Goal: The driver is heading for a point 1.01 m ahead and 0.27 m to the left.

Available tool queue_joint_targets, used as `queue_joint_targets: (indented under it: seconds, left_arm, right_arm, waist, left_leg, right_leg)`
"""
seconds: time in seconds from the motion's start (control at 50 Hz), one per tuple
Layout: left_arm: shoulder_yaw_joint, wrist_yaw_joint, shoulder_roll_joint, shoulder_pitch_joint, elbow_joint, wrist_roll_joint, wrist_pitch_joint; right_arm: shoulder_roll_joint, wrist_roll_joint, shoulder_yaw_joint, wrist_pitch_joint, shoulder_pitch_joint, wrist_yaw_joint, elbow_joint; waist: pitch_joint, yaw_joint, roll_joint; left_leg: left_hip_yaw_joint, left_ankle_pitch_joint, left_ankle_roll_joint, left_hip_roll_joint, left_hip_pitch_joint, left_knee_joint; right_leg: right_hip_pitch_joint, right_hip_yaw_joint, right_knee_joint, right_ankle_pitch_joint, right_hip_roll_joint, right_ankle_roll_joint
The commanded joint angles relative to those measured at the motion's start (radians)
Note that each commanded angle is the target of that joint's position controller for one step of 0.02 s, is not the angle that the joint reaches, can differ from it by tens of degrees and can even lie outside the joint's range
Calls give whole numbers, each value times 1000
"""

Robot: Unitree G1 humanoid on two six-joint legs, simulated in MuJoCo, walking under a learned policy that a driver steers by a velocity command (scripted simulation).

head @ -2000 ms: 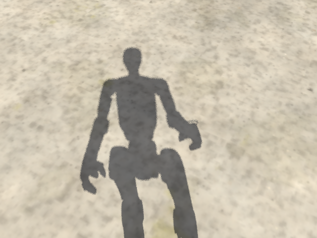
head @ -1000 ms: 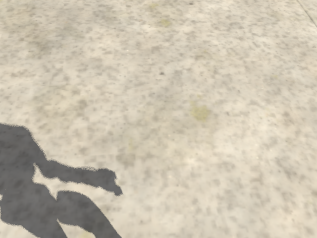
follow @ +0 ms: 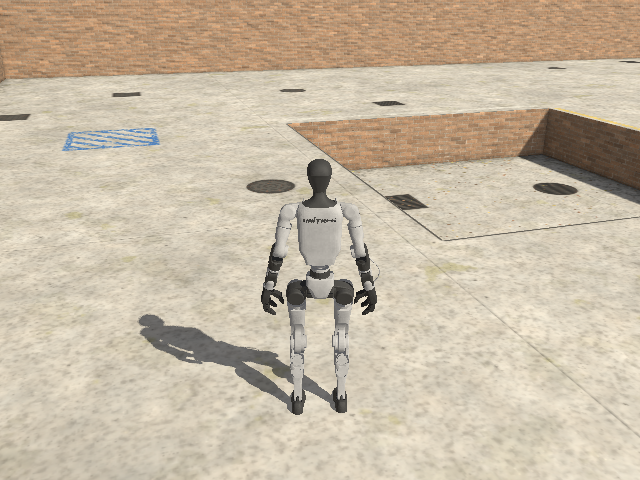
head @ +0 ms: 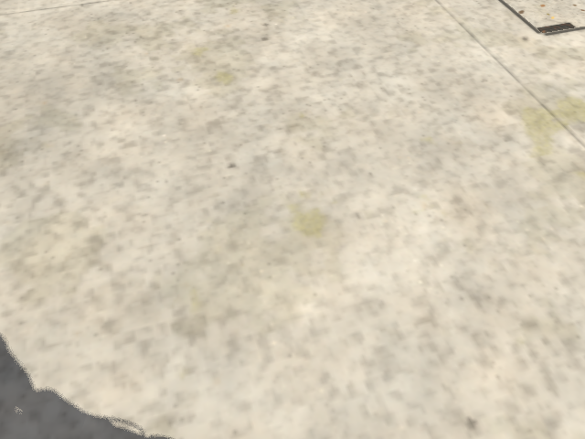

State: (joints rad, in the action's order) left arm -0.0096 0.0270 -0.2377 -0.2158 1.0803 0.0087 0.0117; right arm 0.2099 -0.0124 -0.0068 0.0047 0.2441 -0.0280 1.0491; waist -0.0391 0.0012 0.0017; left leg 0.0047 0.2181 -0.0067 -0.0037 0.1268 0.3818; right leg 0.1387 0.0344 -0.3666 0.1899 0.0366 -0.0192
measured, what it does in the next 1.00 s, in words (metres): walks ahead: left foot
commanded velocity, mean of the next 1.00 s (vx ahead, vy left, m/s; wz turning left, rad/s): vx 0.38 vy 0.00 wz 0.07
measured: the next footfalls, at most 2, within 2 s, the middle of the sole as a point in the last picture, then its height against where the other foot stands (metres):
left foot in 0.74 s outside the picture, level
right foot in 1.26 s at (333, 353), level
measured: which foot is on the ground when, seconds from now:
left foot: down 0.00-0.28, up 0.30-0.72, down 0.74-1.00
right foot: down 0.00-0.72, up 0.74-1.00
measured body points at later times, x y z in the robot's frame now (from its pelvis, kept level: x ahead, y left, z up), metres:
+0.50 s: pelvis +0.11 -0.03 +0.00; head +0.12 -0.05 +0.45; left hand +0.02 +0.20 -0.14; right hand +0.22 -0.28 -0.15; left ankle +0.16 +0.10 -0.68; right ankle +0.03 -0.10 -0.75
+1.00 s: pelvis +0.39 +0.01 +0.00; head +0.41 +0.02 +0.45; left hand +0.50 +0.26 -0.13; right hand +0.37 -0.24 -0.14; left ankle +0.37 +0.06 -0.75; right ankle +0.48 -0.15 -0.68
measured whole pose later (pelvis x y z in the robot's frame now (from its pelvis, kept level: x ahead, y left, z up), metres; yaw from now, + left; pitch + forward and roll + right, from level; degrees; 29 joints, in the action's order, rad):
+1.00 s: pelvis +0.39 +0.01 +0.00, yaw +6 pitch +0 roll +0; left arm -0.04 -0.01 -0.22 -0.12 0.92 0.04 -0.06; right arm 0.20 -0.01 -0.05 -0.07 0.40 0.00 1.06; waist -0.05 -0.03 0.02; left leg -0.01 0.18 -0.13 -0.12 0.12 0.31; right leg 0.59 0.02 -0.96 0.19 -0.10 0.00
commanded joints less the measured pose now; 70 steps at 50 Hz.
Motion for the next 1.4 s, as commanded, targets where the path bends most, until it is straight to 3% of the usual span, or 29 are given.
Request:
queue_joint_targets:
  seconds: [0.02, 0.08, 0.14, 0.16, 0.26, 0.28, 0.3, 0.32, 0.34, 0.38, 0.48, 0.62, 0.66, 0.7, 0.72, 0.74, 0.76, 0.78, 0.8, 0.86, 0.98, 1.16, 1.24, 1.26, 1.28, 1.3, 1.32, 1.34, 1.4]
  left_arm:
    - [-9, 4, -81, -20, -6, 1, -8]
    - [-19, -2, -97, -21, -16, 13, 3]
    - [-4, -18, -26, 11, -52, 30, -15]
    - [-8, -22, -42, 17, -61, 30, -26]
    - [-18, -28, -19, -218, 6, 10, -61]
    - [-29, -18, -56, -304, 29, 19, -68]
    - [-50, -11, -154, -415, 42, 23, -75]
    - [-57, -12, -175, -407, 53, 22, -69]
    - [-48, -14, -137, -303, 18, 22, -73]
    - [-37, -18, -91, -212, -21, 10, -96]
    - [-16, -11, -38, -331, 23, 6, -119]
    - [-12, -4, -59, -359, 36, 12, -117]
    - [-15, -3, -74, -326, 33, 11, -120]
    - [-24, -1, -100, -296, 29, 11, -116]
    - [-26, -3, -106, -276, 23, 6, -113]
    - [-18, -8, -73, -289, -1, 6, -112]
    - [-7, -24, 41, -409, -10, -14, -110]
    - [-29, -25, -54, -315, -22, 11, -109]
    - [-37, -29, -73, -197, -65, 16, -115]
    - [-37, -37, -34, -144, -93, 34, -106]
    - [-36, -42, -32, 58, -202, 37, -62]
    - [-23, -49, -45, 361, -350, 13, -72]
    - [-44, -35, -105, 165, -322, 7, -97]
    - [-59, -23, -142, 20, -288, 16, -112]
    - [-79, -5, -223, -152, -283, 44, -119]
    - [-96, -8, -294, -132, -288, 56, -103]
    - [-85, -14, -200, -70, -299, 40, -88]
    - [-63, -17, -109, -3, -312, 30, -88]
    - [-47, -13, -62, 9, -286, 24, -106]
  right_arm:
    - [105, -1, -16, -6, 42, -4, -3]
    - [148, -5, -37, 11, 68, 1, -2]
    - [168, -6, -56, 10, 140, 1, 24]
    - [161, -8, -58, 4, 135, 3, 21]
    - [152, 1, -69, -14, -21, 15, -25]
    - [110, -4, -60, -21, -44, 18, -44]
    - [17, 3, -35, -33, -60, 28, -83]
    - [86, -26, -50, -38, -87, 33, -102]
    - [97, -27, -52, -46, -88, 44, -103]
    - [80, -20, -50, -63, -47, 62, -75]
    - [60, -26, -46, -46, -133, 70, -103]
    - [39, -7, -21, -44, -356, 64, -214]
    - [63, -6, -30, -49, -298, 53, -210]
    - [107, -3, -54, -61, -81, 37, -146]
    - [129, -9, -69, -70, 81, 27, -93]
    - [206, -32, -92, -74, 242, 18, -60]
    - [274, -42, -105, -68, 244, 26, -61]
    - [230, 2, -102, -60, 151, 38, -64]
    - [164, 10, -83, -63, 40, 41, -88]
    - [61, 2, -53, -85, 7, 36, -67]
    - [125, 8, -63, -95, 130, 24, -58]
    - [138, -8, -73, -75, 283, 16, -70]
    - [183, -9, -90, -77, 200, 11, -109]
    - [178, 0, -90, -84, 181, 20, -118]
    - [118, 14, -76, -93, 176, 25, -164]
    - [44, 50, -66, -85, 295, 22, -191]
    - [136, 15, -80, -67, 282, 12, -163]
    - [134, 1, -83, -62, 208, 20, -167]
    - [99, -21, -84, -35, 140, 43, -189]
  waist:
    - [6, -7, -11]
    - [-67, -21, -54]
    - [-112, -42, -173]
    - [-105, -39, -155]
    - [-94, 100, -97]
    - [-90, 128, 30]
    - [-35, 148, 283]
    - [-110, 120, 202]
    - [-162, 58, 106]
    - [-130, 7, 58]
    - [-73, 22, 73]
    - [-107, 51, 111]
    - [-76, 8, 109]
    - [44, -85, 101]
    - [123, -155, 81]
    - [235, -193, -11]
    - [317, -99, -229]
    - [232, -90, -104]
    - [77, -58, -69]
    - [0, 25, -13]
    - [-46, 9, -36]
    - [-27, -100, -74]
    - [53, 7, -86]
    - [138, 78, -37]
    - [300, 132, 65]
    - [384, 51, 301]
    - [287, 24, 157]
    - [149, 18, 51]
    - [32, -20, 76]
  left_leg:
    - [98, 57, -36, 88, 30, -89]
    - [165, 516, -100, 90, 94, -109]
    - [399, 613, -199, 269, 60, -252]
    - [420, 562, -215, 297, 76, -279]
    - [179, 455, -147, 141, 338, -97]
    - [101, 405, -120, 78, 454, 93]
    - [-59, 334, -75, -45, 598, 426]
    - [-1, 312, -92, -23, 659, 587]
    - [36, 208, -101, 31, 667, 655]
    - [27, 64, -85, 72, 614, 652]
    - [-53, -37, -30, 67, 638, 616]
    - [-135, -117, -53, 13, 483, 264]
    - [-142, -103, -95, -19, 365, 214]
    - [-140, -77, -136, -68, 138, 169]
    - [-119, -112, -156, -49, -70, 109]
    - [118, 78, -197, 163, -291, 94]
    - [668, 135, -361, 418, -488, -44]
    - [729, 280, -353, 363, -391, -145]
    - [558, 247, -323, 330, -235, -162]
    - [324, -99, -260, 206, 25, -202]
    - [245, -195, -262, 150, 89, -243]
    - [286, -454, -213, 141, -131, -109]
    - [297, -643, -150, 116, -80, 89]
    - [254, -600, -128, 59, -8, 276]
    - [195, -299, -111, 0, 139, 547]
    - [90, 349, -87, -136, 433, 788]
    - [98, 286, -98, -40, 512, 888]
    - [93, 183, -92, -3, 515, 878]
    - [64, 116, -55, 48, 448, 808]
  right_leg:
    - [23, 86, 62, 33, -82, -24]
    - [176, 46, -45, 412, -18, -57]
    - [293, -67, -296, 236, 0, -41]
    - [294, -61, -350, 221, -28, -40]
    - [-119, -122, -53, 148, 23, -68]
    - [-234, 33, 52, 253, -71, -79]
    - [-311, 474, 263, 585, -331, -144]
    - [-196, 626, 310, 677, -416, -204]
    - [-127, 563, 297, 625, -393, -209]
    - [-120, 374, 299, 357, -300, -169]
    - [-205, 145, 242, -199, -229, -162]
    - [-167, 48, 223, -503, -222, -165]
    - [-191, 22, 145, -737, -236, -148]
    - [-219, -6, -106, -957, -229, -121]
    - [-135, -30, -306, -856, -199, -106]
    - [47, -70, -599, -486, -145, -96]
    - [398, -67, -970, 319, 52, -54]
    - [505, 28, -1029, 256, -2, -76]
    - [541, 17, -989, 142, -59, -81]
    - [391, 16, -828, 64, -122, -51]
    - [466, -37, -564, -34, -127, 38]
    - [504, -42, -264, -152, -62, 49]
    - [151, -42, -110, -50, -3, -4]
    - [-59, -14, -61, -80, -44, -35]
    - [-303, 220, -53, 93, -290, -83]
    - [-470, 653, 56, 131, -511, -192]
    - [-361, 668, 72, 234, -479, -196]
    - [-221, 496, 89, 199, -423, -171]
    - [-27, 165, 120, -296, -318, -124]
Keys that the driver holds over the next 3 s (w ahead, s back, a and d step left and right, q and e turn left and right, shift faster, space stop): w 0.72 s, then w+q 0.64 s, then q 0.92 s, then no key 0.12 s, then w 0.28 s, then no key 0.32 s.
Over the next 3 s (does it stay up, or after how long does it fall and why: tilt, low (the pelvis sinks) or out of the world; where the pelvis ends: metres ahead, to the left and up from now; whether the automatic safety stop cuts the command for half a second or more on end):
stays up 0.83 0.14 -0.01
